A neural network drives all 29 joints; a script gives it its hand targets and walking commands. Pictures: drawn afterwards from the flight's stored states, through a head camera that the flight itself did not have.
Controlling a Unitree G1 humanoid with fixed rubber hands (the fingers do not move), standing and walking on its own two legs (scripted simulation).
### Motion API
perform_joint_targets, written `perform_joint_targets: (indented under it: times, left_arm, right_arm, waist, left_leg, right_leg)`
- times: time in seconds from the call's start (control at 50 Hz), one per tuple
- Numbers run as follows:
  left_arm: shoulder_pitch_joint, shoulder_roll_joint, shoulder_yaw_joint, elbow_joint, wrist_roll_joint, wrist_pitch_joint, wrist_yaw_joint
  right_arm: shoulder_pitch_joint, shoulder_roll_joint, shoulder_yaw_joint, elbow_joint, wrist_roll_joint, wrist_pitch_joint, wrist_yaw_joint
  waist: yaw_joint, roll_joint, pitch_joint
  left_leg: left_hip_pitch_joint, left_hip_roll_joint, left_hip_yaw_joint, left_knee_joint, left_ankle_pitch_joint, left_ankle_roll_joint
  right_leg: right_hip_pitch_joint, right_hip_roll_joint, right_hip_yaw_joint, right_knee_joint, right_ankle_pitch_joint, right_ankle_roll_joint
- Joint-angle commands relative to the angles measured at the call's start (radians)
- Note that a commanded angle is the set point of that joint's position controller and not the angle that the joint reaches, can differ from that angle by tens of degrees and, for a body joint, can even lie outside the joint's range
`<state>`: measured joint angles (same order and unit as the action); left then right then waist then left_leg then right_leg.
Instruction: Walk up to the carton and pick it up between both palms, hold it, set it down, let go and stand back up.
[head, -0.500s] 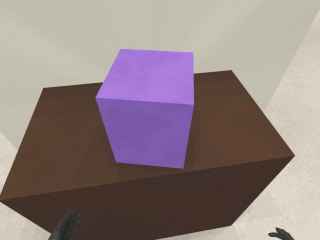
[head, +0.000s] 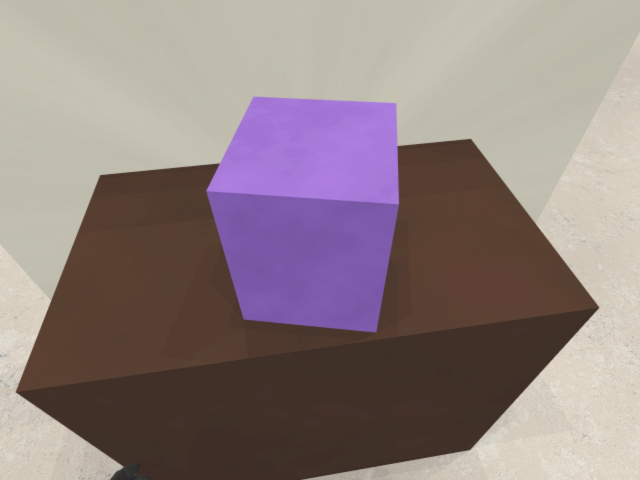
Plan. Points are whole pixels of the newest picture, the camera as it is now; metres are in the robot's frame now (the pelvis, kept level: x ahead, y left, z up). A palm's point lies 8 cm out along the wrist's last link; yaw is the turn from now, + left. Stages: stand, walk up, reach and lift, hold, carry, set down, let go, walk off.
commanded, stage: stand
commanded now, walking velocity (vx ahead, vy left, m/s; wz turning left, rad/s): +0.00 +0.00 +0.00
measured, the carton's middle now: (316, 216) +0.45 +0.05 +0.09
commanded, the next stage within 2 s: none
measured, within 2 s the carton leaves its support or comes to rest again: neither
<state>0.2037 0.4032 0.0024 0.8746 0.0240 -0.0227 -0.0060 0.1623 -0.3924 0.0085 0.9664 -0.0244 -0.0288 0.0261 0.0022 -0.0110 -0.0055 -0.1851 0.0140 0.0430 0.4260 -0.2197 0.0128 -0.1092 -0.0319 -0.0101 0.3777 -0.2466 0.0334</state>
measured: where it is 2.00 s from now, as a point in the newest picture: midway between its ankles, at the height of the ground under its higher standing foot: outside the picture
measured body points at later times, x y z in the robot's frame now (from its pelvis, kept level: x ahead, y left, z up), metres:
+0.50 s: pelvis -0.01 -0.01 +0.00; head -0.02 +0.00 +0.45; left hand +0.07 +0.31 -0.12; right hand +0.08 -0.33 -0.11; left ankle +0.01 +0.11 -0.74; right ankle -0.03 -0.14 -0.74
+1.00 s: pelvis -0.01 -0.01 +0.00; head -0.01 -0.01 +0.45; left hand +0.07 +0.31 -0.12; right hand +0.08 -0.33 -0.11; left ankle +0.01 +0.11 -0.74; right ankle -0.03 -0.14 -0.74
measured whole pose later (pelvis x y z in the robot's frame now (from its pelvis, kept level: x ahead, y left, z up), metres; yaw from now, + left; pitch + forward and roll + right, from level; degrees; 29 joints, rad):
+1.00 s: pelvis -0.01 -0.01 +0.00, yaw +1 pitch -2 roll +0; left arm 0.15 0.41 0.00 1.04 0.01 -0.02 0.00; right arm 0.11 -0.40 0.01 1.09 -0.01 -0.01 0.02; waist 0.00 -0.01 0.03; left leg -0.15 0.02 0.01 0.35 -0.16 -0.01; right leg -0.08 -0.02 -0.03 0.31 -0.20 0.02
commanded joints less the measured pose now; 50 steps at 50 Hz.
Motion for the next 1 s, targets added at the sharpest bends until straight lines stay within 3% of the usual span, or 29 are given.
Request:
perform_joint_targets:
  times: [0.0,0.1,0.16,0.22,0.28,0.3,0.32,0.56,0.6,0.64,0.74,0.78,0.82,0.88,0.9,0.98]
  left_arm:
    - [-0.033,0.178,0.041,-0.023,-0.001,-0.017,0.006]
    - [-0.047,0.173,0.031,0.008,-0.003,-0.019,0.008]
    - [-0.051,0.179,0.031,0.018,-0.003,-0.019,0.008]
    - [-0.046,0.184,0.032,0.044,-0.01,-0.016,0.006]
    - [-0.054,0.185,0.029,0.049,-0.01,-0.017,0.008]
    - [-0.045,0.183,0.028,0.057,-0.006,-0.018,0.007]
    - [-0.053,0.189,0.03,0.06,-0.006,-0.017,0.008]
    - [-0.058,0.187,0.032,0.104,-0.014,-0.013,0.011]
    - [-0.071,0.185,0.032,0.1,-0.01,-0.015,0.01]
    - [-0.079,0.197,0.032,0.111,-0.013,-0.014,0.009]
    - [-0.065,0.191,0.031,0.122,-0.013,-0.009,0.011]
    - [-0.08,0.185,0.026,0.122,-0.014,-0.009,0.012]
    - [-0.073,0.19,0.029,0.128,-0.014,-0.009,0.015]
    - [-0.091,0.193,0.026,0.124,-0.013,-0.008,0.012]
    - [-0.082,0.184,0.028,0.127,-0.013,-0.011,0.012]
    - [-0.102,0.196,0.03,0.132,-0.014,-0.01,0.015]
  right_arm:
    - [-0.049,-0.17,-0.034,-0.03,0.001,-0.012,-0.004]
    - [-0.067,-0.176,-0.031,-0.007,0.004,-0.009,-0.007]
    - [-0.068,-0.182,-0.034,0.011,0.003,-0.007,-0.008]
    - [-0.056,-0.195,-0.035,0.023,0.001,-0.006,-0.008]
    - [-0.074,-0.173,-0.028,0.029,0.008,-0.006,-0.008]
    - [-0.072,-0.191,-0.033,0.037,0.001,-0.004,-0.01]
    - [-0.073,-0.177,-0.027,0.036,0.005,-0.004,-0.007]
    - [-0.069,-0.191,-0.031,0.063,0.008,-0.004,-0.009]
    - [-0.075,-0.192,-0.031,0.071,0.006,-0.002,-0.013]
    - [-0.086,-0.183,-0.03,0.068,0.006,-0.002,-0.011]
    - [-0.09,-0.194,-0.031,0.075,0.012,0.002,-0.018]
    - [-0.072,-0.188,-0.03,0.079,0.013,0.001,-0.016]
    - [-0.074,-0.184,-0.03,0.081,0.009,0.004,-0.019]
    - [-0.074,-0.179,-0.027,0.077,0.012,0.005,-0.018]
    - [-0.081,-0.194,-0.034,0.082,0.011,0.003,-0.017]
    - [-0.08,-0.181,-0.032,0.081,0.009,0.002,-0.019]
  waist:
    - [-0.002,0.019,-0.015]
    - [-0.006,0.039,-0.011]
    - [-0.004,-0.003,-0.003]
    - [-0.009,0.035,0.007]
    - [-0.009,0.003,0.012]
    - [-0.002,0.032,-0.003]
    - [-0.006,0.006,-0.003]
    - [-0.009,0.012,-0.006]
    - [-0.004,0.032,-0.011]
    - [-0.007,0.002,-0.001]
    - [0.006,0.017,0.007]
    - [-0.003,-0.006,0.012]
    - [-0.004,0.026,0.021]
    - [-0.011,-0.006,0.018]
    - [-0.006,0.026,0.002]
    - [-0.009,0.016,-0.001]
  left_leg:
    - [0.029,0.11,-0.112,-0.083,0.151,0.039]
    - [0.042,0.112,-0.124,-0.086,0.144,0.047]
    - [0.04,0.113,-0.135,-0.1,0.114,0.042]
    - [0.037,0.103,-0.13,-0.103,0.113,0.039]
    - [0.035,0.113,-0.136,-0.107,0.127,0.038]
    - [0.045,0.108,-0.134,-0.103,0.119,0.035]
    - [0.032,0.108,-0.14,-0.112,0.11,0.035]
    - [0.041,0.113,-0.153,-0.125,0.081,0.03]
    - [0.051,0.108,-0.14,-0.124,0.11,0.025]
    - [0.052,0.107,-0.135,-0.118,0.134,0.023]
    - [0.046,0.111,-0.134,-0.108,0.164,0.025]
    - [0.047,0.11,-0.138,-0.12,0.149,0.022]
    - [0.047,0.115,-0.142,-0.121,0.132,0.022]
    - [0.059,0.115,-0.144,-0.13,0.157,0.02]
    - [0.065,0.112,-0.14,-0.124,0.161,0.019]
    - [0.074,0.115,-0.136,-0.123,0.188,0.021]
  right_leg:
    - [-0.038,-0.082,0.064,-0.069,0.127,-0.063]
    - [-0.052,-0.087,0.075,-0.084,0.111,-0.067]
    - [-0.054,-0.085,0.07,-0.089,0.083,-0.062]
    - [-0.056,-0.086,0.082,-0.099,0.074,-0.06]
    - [-0.054,-0.087,0.077,-0.093,0.082,-0.062]
    - [-0.037,-0.088,0.073,-0.106,0.08,-0.06]
    - [-0.032,-0.088,0.071,-0.097,0.085,-0.064]
    - [-0.022,-0.094,0.082,-0.116,0.064,-0.061]
    - [-0.023,-0.1,0.089,-0.112,0.075,-0.064]
    - [-0.025,-0.097,0.082,-0.115,0.096,-0.06]
    - [-0.018,-0.099,0.077,-0.12,0.13,-0.054]
    - [-0.021,-0.101,0.083,-0.121,0.108,-0.059]
    - [-0.03,-0.099,0.084,-0.129,0.108,-0.057]
    - [-0.024,-0.095,0.074,-0.126,0.113,-0.055]
    - [-0.017,-0.098,0.074,-0.124,0.12,-0.052]
    - [-0.016,-0.102,0.079,-0.121,0.136,-0.055]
